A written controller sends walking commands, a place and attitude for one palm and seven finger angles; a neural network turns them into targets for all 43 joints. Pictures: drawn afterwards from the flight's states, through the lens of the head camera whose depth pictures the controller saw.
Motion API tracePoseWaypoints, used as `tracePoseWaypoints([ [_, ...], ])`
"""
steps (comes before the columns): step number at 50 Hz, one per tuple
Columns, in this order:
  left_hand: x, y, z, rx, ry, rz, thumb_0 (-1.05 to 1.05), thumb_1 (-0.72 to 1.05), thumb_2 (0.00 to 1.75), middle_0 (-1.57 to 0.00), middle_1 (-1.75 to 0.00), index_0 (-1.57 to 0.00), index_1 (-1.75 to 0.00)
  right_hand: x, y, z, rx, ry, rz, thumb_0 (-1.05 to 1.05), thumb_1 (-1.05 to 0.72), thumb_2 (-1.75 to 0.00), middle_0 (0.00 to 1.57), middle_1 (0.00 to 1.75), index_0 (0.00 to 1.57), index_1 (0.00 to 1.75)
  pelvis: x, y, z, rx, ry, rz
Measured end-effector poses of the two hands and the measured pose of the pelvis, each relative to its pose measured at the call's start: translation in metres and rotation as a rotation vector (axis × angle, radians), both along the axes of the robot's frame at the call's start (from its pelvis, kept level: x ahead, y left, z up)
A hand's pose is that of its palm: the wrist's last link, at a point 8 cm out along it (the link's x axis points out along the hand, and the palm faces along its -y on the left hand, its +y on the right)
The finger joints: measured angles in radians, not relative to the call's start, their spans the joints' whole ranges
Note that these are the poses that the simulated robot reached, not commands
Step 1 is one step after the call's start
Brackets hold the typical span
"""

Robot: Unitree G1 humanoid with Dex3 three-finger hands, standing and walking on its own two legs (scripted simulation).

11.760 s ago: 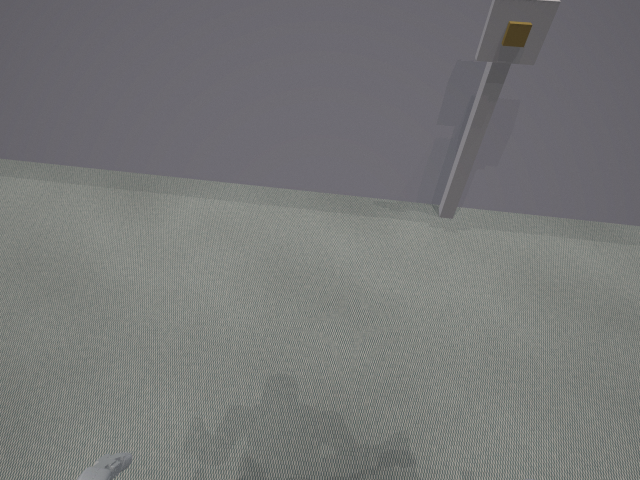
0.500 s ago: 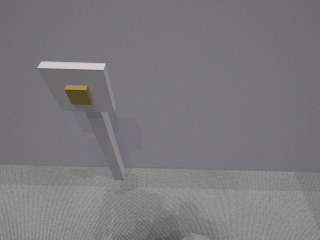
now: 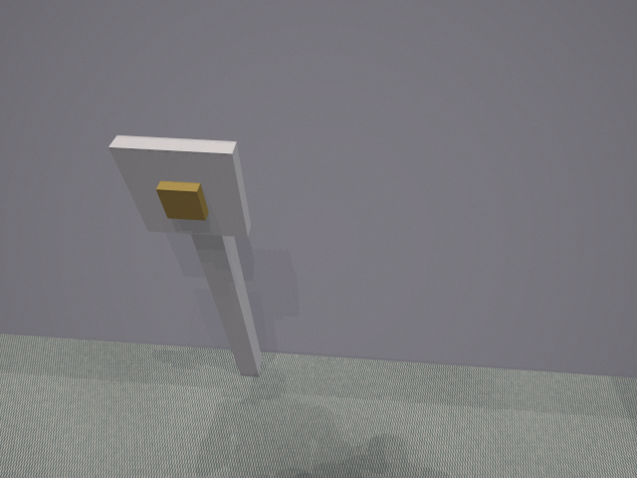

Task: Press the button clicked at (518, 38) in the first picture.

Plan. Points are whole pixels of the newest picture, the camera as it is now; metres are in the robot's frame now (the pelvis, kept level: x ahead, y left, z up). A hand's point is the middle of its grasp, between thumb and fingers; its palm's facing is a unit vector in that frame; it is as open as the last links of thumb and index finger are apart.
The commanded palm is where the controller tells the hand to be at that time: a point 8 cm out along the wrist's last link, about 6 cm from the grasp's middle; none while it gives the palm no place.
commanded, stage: come to a stop and stand still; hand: left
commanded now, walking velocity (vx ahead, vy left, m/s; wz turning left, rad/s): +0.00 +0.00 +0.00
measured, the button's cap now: (184, 199) +0.50 +0.25 +0.05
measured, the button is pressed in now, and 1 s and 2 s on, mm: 0 0 0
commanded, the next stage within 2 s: look again from close up in 1.00 s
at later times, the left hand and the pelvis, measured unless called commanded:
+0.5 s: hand out of the picture -0.05 +0.21 -0.17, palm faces +0.06 -0.98 -0.20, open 7.4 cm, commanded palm none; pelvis -0.05 +0.03 +0.00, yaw +0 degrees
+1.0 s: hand out of the picture -0.05 +0.18 -0.16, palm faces +0.02 -0.98 -0.17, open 7.3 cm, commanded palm none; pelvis -0.06 +0.01 +0.01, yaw +0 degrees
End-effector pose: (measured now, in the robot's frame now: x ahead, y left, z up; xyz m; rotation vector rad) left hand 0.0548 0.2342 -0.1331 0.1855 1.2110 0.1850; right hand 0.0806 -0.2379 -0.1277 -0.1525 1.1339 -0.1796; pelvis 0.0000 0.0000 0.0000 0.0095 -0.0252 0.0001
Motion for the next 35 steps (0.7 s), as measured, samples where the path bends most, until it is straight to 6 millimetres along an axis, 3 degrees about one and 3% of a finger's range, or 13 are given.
tracePoseWaypoints([
  [9, -0.053, 0.043, 0.01, 0.044, 0.041, 0.027, 0.01, 0.92, 0.9, -0.2, -0.3, -0.2, -0.3, -0.014, 0.038, -0.004, 0.049, -0.07, 0.042, 0.0, -0.91, -0.9, 0.19, 0.3, 0.19, 0.3, -0.017, 0.027, -0.001, 0.013, -0.05, -0.025],
  [13, -0.08, 0.044, 0.012, 0.053, 0.075, 0.04, 0.01, 0.91, 0.9, -0.2, -0.3, -0.2, -0.3, -0.027, 0.041, -0.011, 0.063, -0.043, 0.048, 0.0, -0.92, -0.9, 0.2, 0.3, 0.2, 0.3, -0.026, 0.028, -0.001, 0.018, -0.055, -0.022],
  [19, -0.114, 0.031, 0.009, 0.018, 0.137, 0.069, 0.01, 0.91, 0.9, -0.2, -0.3, -0.2, -0.3, -0.057, 0.032, -0.013, 0.05, 0.043, 0.051, 0.0, -0.92, -0.9, 0.2, 0.3, 0.2, 0.3, -0.035, 0.025, 0.001, 0.013, -0.034, 0.0],
  [23, -0.115, 0.023, -0.003, -0.025, 0.152, 0.064, 0.01, 0.91, 0.9, -0.2, -0.3, -0.2, -0.3, -0.095, 0.027, -0.01, 0.019, 0.109, 0.006, 0.0, -0.91, -0.9, 0.2, 0.3, 0.2, 0.3, -0.043, 0.026, 0.0, 0.009, -0.033, 0.005],
  [29, -0.088, 0.015, -0.006, -0.069, 0.08, 0.02, 0.01, 0.91, 0.9, -0.2, -0.3, -0.2, -0.3, -0.157, 0.028, -0.008, -0.001, 0.229, -0.064, 0.0, -0.91, -0.9, 0.19, 0.3, 0.19, 0.3, -0.05, 0.028, 0.002, -0.009, -0.03, -0.005],
  [32, -0.084, 0.014, -0.003, -0.057, 0.049, 0.024, 0.01, 0.93, 0.9, -0.2, -0.3, -0.2, -0.3, -0.168, 0.03, -0.011, 0.013, 0.266, -0.064, 0.0, -0.91, -0.9, 0.19, 0.3, 0.19, 0.3, -0.052, 0.025, 0.003, -0.007, -0.016, -0.007],
  [35, -0.089, 0.01, -0.003, -0.045, 0.047, 0.013, 0.01, 0.93, 0.9, -0.2, -0.3, -0.2, -0.3, -0.167, 0.032, -0.016, 0.035, 0.258, -0.06, 0.01, -0.91, -0.9, 0.19, 0.3, 0.19, 0.3, -0.057, 0.021, 0.001, 0.002, -0.004, -0.018],
])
